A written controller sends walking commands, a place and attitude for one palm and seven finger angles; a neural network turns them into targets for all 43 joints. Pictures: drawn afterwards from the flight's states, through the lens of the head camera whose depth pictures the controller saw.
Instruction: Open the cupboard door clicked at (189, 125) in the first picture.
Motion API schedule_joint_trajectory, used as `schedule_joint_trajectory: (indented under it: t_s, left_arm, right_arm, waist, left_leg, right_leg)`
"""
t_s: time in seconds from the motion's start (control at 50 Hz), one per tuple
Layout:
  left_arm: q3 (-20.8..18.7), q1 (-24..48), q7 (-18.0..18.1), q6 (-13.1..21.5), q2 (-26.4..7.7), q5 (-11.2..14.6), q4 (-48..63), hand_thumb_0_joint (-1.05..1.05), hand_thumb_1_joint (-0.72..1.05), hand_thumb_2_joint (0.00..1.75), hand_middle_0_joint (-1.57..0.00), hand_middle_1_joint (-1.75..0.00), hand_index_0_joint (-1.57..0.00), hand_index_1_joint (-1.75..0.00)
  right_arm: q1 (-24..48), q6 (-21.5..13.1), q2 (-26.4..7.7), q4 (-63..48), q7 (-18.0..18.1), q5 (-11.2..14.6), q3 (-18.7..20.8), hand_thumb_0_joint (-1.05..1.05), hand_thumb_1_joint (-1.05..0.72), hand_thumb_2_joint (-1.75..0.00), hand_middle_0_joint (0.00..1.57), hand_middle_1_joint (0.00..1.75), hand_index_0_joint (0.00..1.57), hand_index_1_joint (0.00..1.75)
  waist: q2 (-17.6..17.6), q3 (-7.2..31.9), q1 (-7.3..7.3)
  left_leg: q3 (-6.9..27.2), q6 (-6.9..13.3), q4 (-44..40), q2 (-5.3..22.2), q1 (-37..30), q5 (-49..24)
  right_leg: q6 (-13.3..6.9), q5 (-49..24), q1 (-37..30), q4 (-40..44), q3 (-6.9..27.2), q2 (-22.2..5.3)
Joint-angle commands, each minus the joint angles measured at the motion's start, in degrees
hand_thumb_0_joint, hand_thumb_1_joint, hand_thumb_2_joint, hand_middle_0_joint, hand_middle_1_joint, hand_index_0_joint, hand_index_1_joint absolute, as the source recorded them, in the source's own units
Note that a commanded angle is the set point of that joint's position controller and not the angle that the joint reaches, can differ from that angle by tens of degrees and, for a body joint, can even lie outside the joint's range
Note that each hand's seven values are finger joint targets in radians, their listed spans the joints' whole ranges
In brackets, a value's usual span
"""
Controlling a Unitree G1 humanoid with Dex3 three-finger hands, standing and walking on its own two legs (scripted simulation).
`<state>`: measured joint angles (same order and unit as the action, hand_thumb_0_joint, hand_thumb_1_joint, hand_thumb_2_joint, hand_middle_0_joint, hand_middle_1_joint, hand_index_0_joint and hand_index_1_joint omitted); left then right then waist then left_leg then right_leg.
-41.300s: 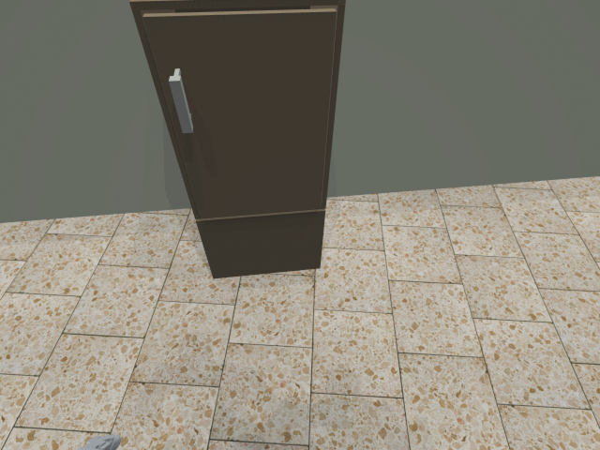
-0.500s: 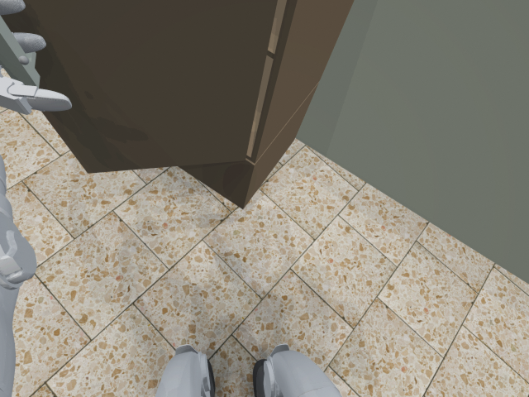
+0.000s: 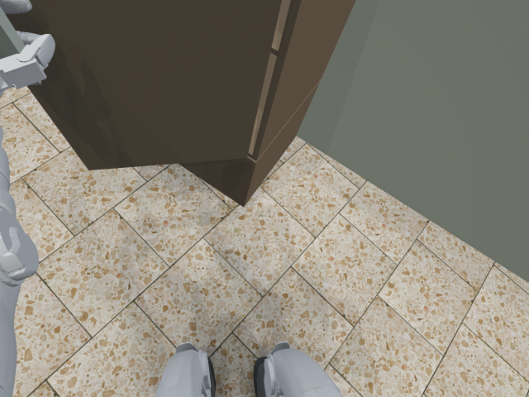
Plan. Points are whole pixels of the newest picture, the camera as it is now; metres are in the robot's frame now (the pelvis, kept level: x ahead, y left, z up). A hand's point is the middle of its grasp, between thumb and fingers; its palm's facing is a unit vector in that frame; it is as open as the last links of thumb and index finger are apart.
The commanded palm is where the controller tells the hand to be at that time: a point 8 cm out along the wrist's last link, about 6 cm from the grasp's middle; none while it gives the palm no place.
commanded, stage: close the thumb around the handle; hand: left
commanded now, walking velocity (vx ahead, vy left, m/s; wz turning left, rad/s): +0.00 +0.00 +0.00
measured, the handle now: (7, 26) +0.60 +0.27 +0.10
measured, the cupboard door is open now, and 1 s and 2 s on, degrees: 43 66 88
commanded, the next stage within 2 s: pull the door open along its arc in 0.18 s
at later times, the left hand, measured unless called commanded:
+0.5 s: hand (31, 59) +0.55 +0.24 +0.09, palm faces +0.07 -1.00 +0.01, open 5.4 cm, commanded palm +0.52 +0.27 +0.09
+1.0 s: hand (71, 149) +0.42 +0.18 +0.09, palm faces +0.30 -0.95 +0.06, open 5.8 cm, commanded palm +0.36 +0.23 +0.09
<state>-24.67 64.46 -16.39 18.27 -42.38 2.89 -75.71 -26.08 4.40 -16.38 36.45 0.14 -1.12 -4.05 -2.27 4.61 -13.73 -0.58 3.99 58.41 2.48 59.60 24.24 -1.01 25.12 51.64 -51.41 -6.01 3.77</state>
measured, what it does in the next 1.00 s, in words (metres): stands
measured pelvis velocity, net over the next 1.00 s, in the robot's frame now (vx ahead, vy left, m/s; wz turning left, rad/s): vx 0.02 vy -0.01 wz -0.01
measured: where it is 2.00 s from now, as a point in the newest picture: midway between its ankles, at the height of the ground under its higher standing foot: outside the picture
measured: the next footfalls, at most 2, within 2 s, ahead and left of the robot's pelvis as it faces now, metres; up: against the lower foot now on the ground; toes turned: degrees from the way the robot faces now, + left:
none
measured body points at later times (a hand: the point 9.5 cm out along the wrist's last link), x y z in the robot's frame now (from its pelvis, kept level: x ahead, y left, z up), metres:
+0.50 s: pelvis +0.01 +0.00 +0.00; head +0.16 +0.03 +0.43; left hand +0.54 +0.29 +0.10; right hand -0.05 -0.26 -0.08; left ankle +0.02 +0.07 -0.67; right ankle -0.02 -0.12 -0.67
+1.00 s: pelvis +0.02 -0.01 +0.02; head +0.09 +0.00 +0.47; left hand +0.40 +0.23 +0.09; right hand +0.13 -0.25 -0.08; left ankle +0.02 +0.07 -0.67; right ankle -0.02 -0.12 -0.67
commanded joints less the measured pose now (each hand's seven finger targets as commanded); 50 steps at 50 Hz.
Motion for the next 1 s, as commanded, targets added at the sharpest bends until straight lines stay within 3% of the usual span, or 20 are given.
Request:
schedule_joint_trajectory:
  t_s: [0.0, 0.02, 0.04, 0.06, 0.1, 0.22, 0.26, 0.28, 0.4, 0.44, 0.54, 0.64, 0.7, 0.72, 0.74, 0.76, 0.82, 0.9, 0.92, 0.98]
  left_arm:
    - [-1.7, 27.9, 0.0, 3.3, -14.5, 1.0, 11.3, 0.0, 0.9, 0.9, -0.4, -1.35, -0.4, -1.35]
    - [-2.3, 28.7, 0.2, 3.5, -15.7, 0.8, 12.6, 0.0, 0.9, 0.9, -0.4, -1.35, -0.4, -1.35]
    - [-1.1, 28.7, 0.3, 3.5, -14.0, 0.7, 13.1, 0.0, 0.9, 0.9, -0.4, -1.35, -0.4, -1.35]
    - [-1.9, 27.7, 0.4, 3.5, -14.6, 0.7, 12.8, 0.0, 0.9, 0.9, -0.4, -1.35, -0.4, -1.35]
    - [-2.5, 27.0, 0.2, 3.9, -15.3, 0.7, 14.0, 0.0, 0.9, 0.9, -0.4, -1.35, -0.4, -1.35]
    - [-3.3, 24.3, -0.2, 4.1, -15.8, 1.3, 14.3, 0.0, 0.9, 0.9, -0.4, -1.35, -0.4, -1.35]
    - [-4.7, 22.7, -0.6, 3.8, -18.1, 1.2, 13.6, 0.0, 0.9, 0.9, -0.4, -1.35, -0.4, -1.35]
    - [-3.4, 27.2, -0.5, 4.0, -17.3, 1.2, 13.6, 0.0, 0.9, 0.9, -0.4, -1.35, -0.4, -1.35]
    - [-5.0, 19.0, -1.1, 4.6, -16.7, 2.0, 16.3, 0.0, 0.9, 0.9, -0.4, -1.35, -0.4, -1.35]
    - [-4.2, 15.1, -1.5, 4.1, -14.4, 2.7, 16.3, 0.0, 0.9, 0.9, -0.4, -1.35, -0.4, -1.35]
    - [-4.7, 5.5, -2.2, 4.0, -11.8, 4.8, 22.1, 0.0, 0.9, 0.9, -0.4, -1.35, -0.4, -1.35]
    - [-3.7, -8.5, -2.5, 3.0, -6.1, 8.0, 28.6, 0.0, 0.9, 0.9, -0.4, -1.35, -0.4, -1.35]
    - [-3.0, -17.8, -1.8, 2.9, -3.1, 9.4, 36.8, 0.0, 0.9, 0.9, -0.4, -1.35, -0.4, -1.35]
    - [-1.9, -21.8, -1.6, 2.4, -0.2, 10.4, 37.6, 0.0, 0.9, 0.9, -0.4, -1.35, -0.4, -1.35]
    - [-1.9, -23.3, -1.3, 2.1, 0.2, 10.8, 39.5, 0.0, 0.9, 0.9, -0.4, -1.35, -0.4, -1.35]
    - [-7.5, -23.9, 4.2, 1.8, 0.2, 13.1, 43.7, 0.0, 0.9, 0.9, -0.4, -1.35, -0.4, -1.35]
    - [-3.7, -31.5, 14.2, 0.1, 9.4, 11.8, 47.7, 0.0, 0.9, 0.9, -0.4, -1.35, -0.4, -1.35]
    - [-0.3, -33.8, 25.4, -0.3, 15.4, 6.8, 56.5, 0.0, 0.9, 0.9, -0.4, -1.35, -0.4, -1.35]
    - [2.7, -36.1, 26.9, -0.5, 18.8, 5.6, 57.8, 0.0, 0.9, 0.9, -0.4, -1.35, -0.4, -1.35]
    - [4.8, -35.0, 32.2, -0.3, 21.7, 3.4, 60.4, 0.0, 0.9, 0.9, -0.4, -1.35, -0.4, -1.35]
  right_arm:
    - [-13.9, 0.0, -12.5, 0.2, 1.1, -0.4, 4.4, 0.0, -0.9, -0.9, 0.2, 0.3, 0.2, 0.3]
    - [-14.0, 0.0, -12.6, 0.2, 1.2, -0.6, 4.3, 0.0, -0.9, -0.9, 0.2, 0.3, 0.2, 0.3]
    - [-13.8, -0.2, -12.3, 0.1, 1.0, -0.6, 4.4, 0.0, -0.9, -0.9, 0.2, 0.3, 0.2, 0.3]
    - [-14.1, -0.2, -12.3, 0.1, 0.9, -0.6, 4.4, 0.0, -0.9, -0.9, 0.2, 0.3, 0.2, 0.3]
    - [-14.2, -0.2, -12.3, 0.0, 0.9, -0.6, 4.4, 0.0, -0.9, -0.9, 0.2, 0.3, 0.2, 0.3]
    - [-13.7, 0.2, -12.2, -0.2, 0.7, -0.4, 4.5, 0.0, -0.9, -0.9, 0.2, 0.3, 0.2, 0.3]
    - [-13.5, 0.3, -12.4, -0.6, 0.9, -0.2, 4.4, 0.0, -0.9, -0.9, 0.2, 0.3, 0.2, 0.3]
    - [-13.6, 0.4, -12.3, -0.1, 1.1, -0.3, 4.2, 0.0, -0.9, -0.9, 0.2, 0.3, 0.2, 0.3]
    - [-13.4, 0.4, -12.0, -1.4, 0.6, -0.3, 4.8, 0.0, -0.9, -0.9, 0.2, 0.3, 0.2, 0.3]
    - [-13.0, 0.7, -11.9, -1.8, 0.3, -0.1, 5.0, 0.0, -0.9, -0.9, 0.2, 0.3, 0.2, 0.3]
    - [-11.0, 1.1, -11.4, -4.2, -0.2, 0.6, 5.7, 0.0, -0.9, -0.9, 0.2, 0.3, 0.2, 0.3]
    - [-7.7, 1.5, -10.6, -7.1, -0.8, 1.7, 6.4, 0.0, -0.9, -0.9, 0.2, 0.3, 0.2, 0.3]
    - [-5.5, 1.1, -9.9, -9.0, -1.3, 2.3, 6.8, 0.0, -0.9, -0.9, 0.2, 0.3, 0.2, 0.3]
    - [-4.4, 0.9, -9.5, -9.7, -1.5, 2.6, 6.8, 0.0, -0.9, -0.9, 0.2, 0.3, 0.2, 0.3]
    - [-3.4, 0.7, -9.4, -10.0, -1.6, 2.7, 6.9, 0.0, -0.9, -0.9, 0.2, 0.3, 0.2, 0.3]
    - [-2.1, 0.1, -8.3, -10.6, -1.5, 2.5, 7.0, 0.0, -0.9, -0.9, 0.2, 0.3, 0.2, 0.3]
    - [-0.1, -1.4, -7.1, -10.6, -2.1, 2.2, 7.0, 0.0, -0.9, -0.9, 0.2, 0.3, 0.2, 0.3]
    - [2.5, -1.9, -5.9, -10.2, -2.6, 1.2, 7.0, 0.0, -0.9, -0.9, 0.2, 0.3, 0.2, 0.3]
    - [3.1, -2.0, -5.6, -10.4, -2.8, 1.0, 7.0, 0.0, -0.9, -0.9, 0.2, 0.3, 0.2, 0.3]
    - [5.1, -1.9, -5.1, -10.0, -2.3, 0.4, 7.0, 0.0, -0.9, -0.9, 0.2, 0.3, 0.2, 0.3]
  waist:
    - [-12.9, 28.4, -1.77]
    - [-14.0, 29.5, -1.59]
    - [-14.9, 30.2, -1.64]
    - [-13.5, 30.5, -1.38]
    - [-14.9, 32.3, -0.81]
    - [-13.3, 31.3, -0.37]
    - [-12.4, 30.3, 0.01]
    - [-12.6, 29.0, -1.73]
    - [-14.9, 33.4, 1.71]
    - [-11.5, 31.4, 1.95]
    - [-11.0, 32.2, 5.01]
    - [-6.0, 29.2, 7.34]
    - [-7.8, 31.1, 9.72]
    - [-5.9, 28.8, 9.96]
    - [-4.5, 27.0, 10.05]
    - [-3.3, 26.9, 13.34]
    - [-2.1, 23.6, 13.14]
    - [-3.0, 24.5, 13.68]
    - [-2.9, 24.2, 13.26]
    - [1.4, 23.1, 12.86]
  left_leg:
    - [8.9, -2.3, -4.3, 1.3, -37.1, -27.1]
    - [9.0, -2.4, -4.4, 1.3, -37.8, -27.9]
    - [8.8, -2.5, -4.2, 1.1, -38.4, -28.3]
    - [8.7, -2.3, -4.1, 1.1, -38.0, -28.4]
    - [8.5, -2.5, -3.9, 1.1, -39.2, -31.2]
    - [7.6, -2.2, -4.0, 0.9, -37.6, -30.9]
    - [7.0, -2.0, -4.2, 0.8, -35.4, -29.7]
    - [7.2, -1.8, -3.9, 0.9, -35.3, -29.3]
    - [7.1, -2.5, -4.2, 0.9, -39.2, -35.0]
    - [6.8, -2.4, -4.7, 1.0, -38.3, -34.4]
    - [5.3, -2.2, -6.1, 0.5, -38.2, -36.1]
    - [3.8, -1.8, -8.1, 0.1, -36.4, -35.4]
    - [3.5, -2.2, -8.8, 0.2, -39.8, -40.7]
    - [3.1, -2.1, -9.2, 0.0, -38.6, -39.4]
    - [2.8, -2.1, -9.7, 0.0, -37.2, -38.6]
    - [2.4, -2.3, -10.1, -0.4, -35.1, -38.2]
    - [1.9, -3.0, -11.1, -0.6, -33.7, -37.0]
    - [1.9, -3.7, -11.2, -0.5, -35.7, -38.1]
    - [1.6, -3.8, -11.2, -0.6, -36.2, -37.2]
    - [1.7, -3.5, -11.5, -0.8, -34.8, -31.6]
  right_leg:
    - [-0.1, -15.0, 2.1, 4.9, 2.4, 1.6]
    - [-0.1, -15.3, 1.8, 4.7, 2.4, 1.4]
    - [-0.1, -15.6, 1.9, 4.8, 2.5, 1.5]
    - [-0.1, -16.1, 0.7, 4.9, 2.5, 1.6]
    - [-0.1, -17.8, 0.1, 4.6, 2.6, 1.6]
    - [0.0, -19.7, -2.5, 5.0, 2.8, 1.9]
    - [0.0, -20.1, -3.9, 5.1, 3.1, 1.8]
    - [0.1, -19.8, -2.4, 5.0, 3.2, 1.8]
    - [-0.1, -22.5, -4.7, 4.5, 2.9, 1.9]
    - [0.0, -22.5, -5.4, 4.9, 2.5, 2.1]
    - [0.1, -25.7, -10.2, 5.3, 2.8, 2.0]
    - [0.1, -27.7, -14.6, 6.1, 2.7, 1.8]
    - [0.0, -29.8, -16.4, 6.1, 2.8, 1.5]
    - [0.1, -30.1, -17.1, 6.5, 2.7, 1.5]
    - [0.2, -30.4, -18.0, 6.5, 2.7, 1.4]
    - [0.4, -30.4, -19.9, 6.7, 2.6, 1.3]
    - [0.6, -29.7, -20.2, 6.2, 2.2, 0.9]
    - [0.3, -29.2, -20.9, 5.3, 2.7, 0.4]
    - [0.3, -29.1, -20.8, 5.4, 2.8, 0.3]
    - [0.0, -28.1, -22.7, 5.9, 3.1, 0.0]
